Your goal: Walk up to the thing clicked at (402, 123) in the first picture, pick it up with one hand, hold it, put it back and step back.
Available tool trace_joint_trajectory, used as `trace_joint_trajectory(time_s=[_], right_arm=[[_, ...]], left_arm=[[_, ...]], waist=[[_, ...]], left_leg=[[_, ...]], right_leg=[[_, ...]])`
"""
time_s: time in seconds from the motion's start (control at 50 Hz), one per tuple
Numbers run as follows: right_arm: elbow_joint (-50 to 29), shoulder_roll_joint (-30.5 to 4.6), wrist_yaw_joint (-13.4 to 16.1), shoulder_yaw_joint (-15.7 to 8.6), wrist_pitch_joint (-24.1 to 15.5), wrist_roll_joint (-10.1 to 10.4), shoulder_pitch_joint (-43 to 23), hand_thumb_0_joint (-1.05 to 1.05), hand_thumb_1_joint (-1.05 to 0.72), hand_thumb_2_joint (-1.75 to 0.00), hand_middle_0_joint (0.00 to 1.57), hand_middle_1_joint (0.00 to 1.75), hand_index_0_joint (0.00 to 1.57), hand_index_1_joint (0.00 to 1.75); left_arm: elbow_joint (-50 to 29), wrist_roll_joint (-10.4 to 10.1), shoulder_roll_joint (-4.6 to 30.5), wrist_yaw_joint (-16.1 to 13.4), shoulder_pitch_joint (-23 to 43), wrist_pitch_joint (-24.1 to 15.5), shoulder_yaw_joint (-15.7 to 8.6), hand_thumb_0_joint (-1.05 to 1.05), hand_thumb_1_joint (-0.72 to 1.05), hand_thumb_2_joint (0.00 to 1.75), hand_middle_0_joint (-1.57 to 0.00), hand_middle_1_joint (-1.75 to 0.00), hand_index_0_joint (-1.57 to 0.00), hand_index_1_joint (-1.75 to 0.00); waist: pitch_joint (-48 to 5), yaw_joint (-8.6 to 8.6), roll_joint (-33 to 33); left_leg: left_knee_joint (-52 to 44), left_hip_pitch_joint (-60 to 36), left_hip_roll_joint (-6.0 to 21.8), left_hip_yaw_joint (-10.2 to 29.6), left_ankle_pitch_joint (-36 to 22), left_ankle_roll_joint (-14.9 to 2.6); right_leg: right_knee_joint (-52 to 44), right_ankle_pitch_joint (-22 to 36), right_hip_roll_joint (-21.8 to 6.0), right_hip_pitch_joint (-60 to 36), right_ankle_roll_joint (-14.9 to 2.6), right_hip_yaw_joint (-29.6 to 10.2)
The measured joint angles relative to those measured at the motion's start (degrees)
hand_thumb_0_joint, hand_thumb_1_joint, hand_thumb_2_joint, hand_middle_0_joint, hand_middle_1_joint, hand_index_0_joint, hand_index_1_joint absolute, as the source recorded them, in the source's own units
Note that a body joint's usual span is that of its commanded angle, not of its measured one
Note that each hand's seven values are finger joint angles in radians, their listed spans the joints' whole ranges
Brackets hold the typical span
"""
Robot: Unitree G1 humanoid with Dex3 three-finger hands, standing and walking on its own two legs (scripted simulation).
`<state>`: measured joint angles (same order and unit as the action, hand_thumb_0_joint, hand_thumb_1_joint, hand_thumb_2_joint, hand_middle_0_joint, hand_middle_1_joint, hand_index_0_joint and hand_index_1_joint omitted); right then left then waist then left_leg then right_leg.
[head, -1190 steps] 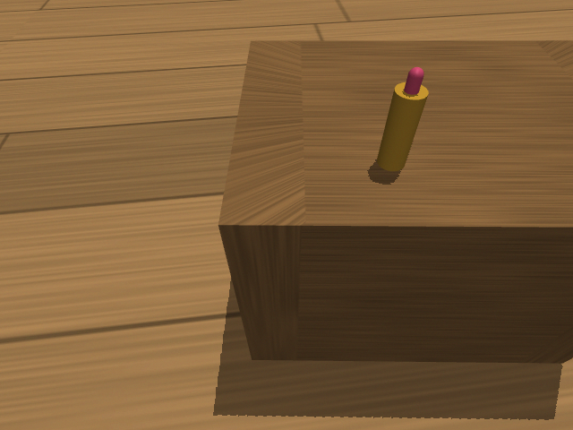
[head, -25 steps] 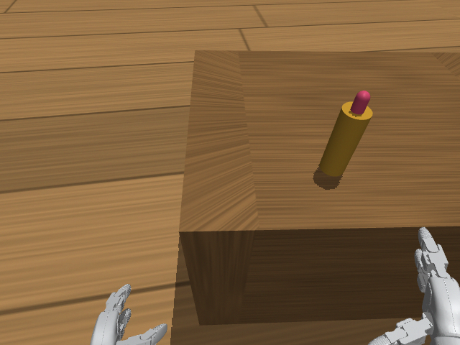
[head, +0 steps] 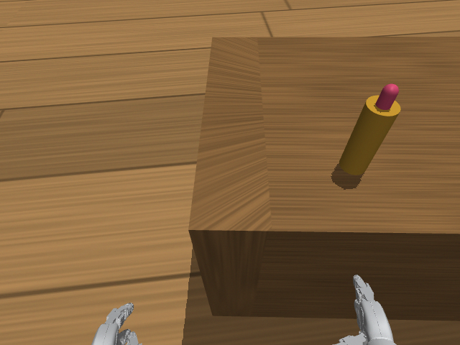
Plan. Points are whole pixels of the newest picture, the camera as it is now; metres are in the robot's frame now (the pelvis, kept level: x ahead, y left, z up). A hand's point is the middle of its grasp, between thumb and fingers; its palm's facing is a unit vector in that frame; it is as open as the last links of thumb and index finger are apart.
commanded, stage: home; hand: right
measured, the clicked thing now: (370, 130) +0.48 -0.27 +0.08
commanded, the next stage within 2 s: none
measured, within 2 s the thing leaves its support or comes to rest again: neither
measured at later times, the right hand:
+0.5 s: hand out of the picture +0.09 -0.26 -0.13, palm faces -0.07 +0.92 -0.39, open 17.5 cm
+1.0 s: hand out of the picture +0.02 -0.28 -0.15, palm faces -0.11 +0.93 -0.35, open 17.6 cm
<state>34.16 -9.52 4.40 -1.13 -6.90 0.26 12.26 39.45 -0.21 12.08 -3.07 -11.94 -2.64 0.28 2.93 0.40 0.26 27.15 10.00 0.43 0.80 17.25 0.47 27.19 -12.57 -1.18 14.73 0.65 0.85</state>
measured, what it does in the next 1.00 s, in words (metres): stands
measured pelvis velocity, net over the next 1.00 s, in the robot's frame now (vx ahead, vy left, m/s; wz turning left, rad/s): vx -0.03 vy -0.02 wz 0.03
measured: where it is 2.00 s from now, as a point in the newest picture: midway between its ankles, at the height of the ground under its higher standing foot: outside the picture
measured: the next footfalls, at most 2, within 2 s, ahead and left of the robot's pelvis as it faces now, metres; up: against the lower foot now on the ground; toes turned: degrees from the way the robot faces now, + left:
none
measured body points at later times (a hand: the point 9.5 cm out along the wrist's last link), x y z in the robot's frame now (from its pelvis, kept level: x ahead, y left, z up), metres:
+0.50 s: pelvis +0.00 +0.00 +0.00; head -0.01 +0.01 +0.45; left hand +0.10 +0.29 -0.12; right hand +0.10 -0.30 -0.11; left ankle -0.03 +0.13 -0.74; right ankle +0.02 -0.13 -0.74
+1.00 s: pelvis -0.03 -0.02 +0.01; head -0.03 -0.02 +0.46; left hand +0.01 +0.28 -0.13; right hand +0.03 -0.32 -0.12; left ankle -0.03 +0.13 -0.74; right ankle +0.02 -0.13 -0.74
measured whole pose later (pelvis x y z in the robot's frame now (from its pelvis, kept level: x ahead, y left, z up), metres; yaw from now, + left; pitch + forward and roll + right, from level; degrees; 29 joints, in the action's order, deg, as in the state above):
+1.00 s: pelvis -0.03 -0.02 +0.01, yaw +2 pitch -4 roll +0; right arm 62.1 -20.8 -0.6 2.3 -0.2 -1.4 11.8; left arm 64.8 1.0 20.8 1.1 -9.4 0.1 0.2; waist 2.5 -0.6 -0.4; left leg 21.7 6.0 1.8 2.9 12.4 2.0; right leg 20.7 -7.8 0.1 9.5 -1.1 3.1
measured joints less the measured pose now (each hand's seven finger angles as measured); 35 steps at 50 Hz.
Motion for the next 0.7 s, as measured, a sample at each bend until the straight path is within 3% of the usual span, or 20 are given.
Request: trace_joint_trajectory(time_s=[0.24,0.32,0.52,0.7], right_arm=[[0.53,0.05,0.62,0.68,1.20,0.22,-0.55,-0.01,0.55,-0.05,0.06,0.05,0.05,0.05],[5.73,-3.58,-2.21,2.51,2.25,-2.28,-1.22,-0.01,0.55,-0.05,0.06,0.05,0.05,0.05],[19.63,-11.52,-4.03,1.77,5.15,-2.02,0.01,-0.01,0.54,-0.05,0.06,0.05,0.06,0.05],[26.16,-13.08,-4.42,2.58,6.39,-1.59,-0.13,-0.01,0.55,-0.04,0.06,0.05,0.05,0.05]], left_arm=[[-0.79,-0.76,0.26,0.28,-0.73,2.84,-0.54,0.01,0.90,0.90,-0.21,-0.30,-0.21,-0.30],[2.20,1.79,2.23,2.19,1.20,2.27,-0.39,0.00,0.90,0.90,-0.21,-0.30,-0.21,-0.30],[13.78,1.86,8.51,3.70,1.91,2.97,-1.13,0.00,0.90,0.90,-0.21,-0.30,-0.21,-0.30],[21.76,1.57,9.90,3.87,1.65,3.20,-0.22,0.00,0.90,0.90,-0.20,-0.30,-0.21,-0.30]], waist=[[-0.82,-0.28,-0.37],[-1.11,-1.02,-0.97],[-1.43,-1.07,-1.79],[-0.45,-0.64,-1.37]], left_leg=[[-0.28,-0.59,-0.07,0.54,0.10,-0.02],[0.90,-0.31,-0.19,0.49,0.56,0.00],[-1.44,-3.51,-0.15,0.88,-0.81,0.33],[-4.66,-5.25,0.53,1.38,-3.37,1.00]], right_leg=[[-0.58,-0.14,-0.12,-0.95,0.02,0.56],[0.97,-0.78,-0.24,-0.48,0.01,0.48],[-0.66,0.06,-0.24,-3.52,-0.26,0.90],[-4.33,2.70,0.41,-5.61,-0.93,1.48]])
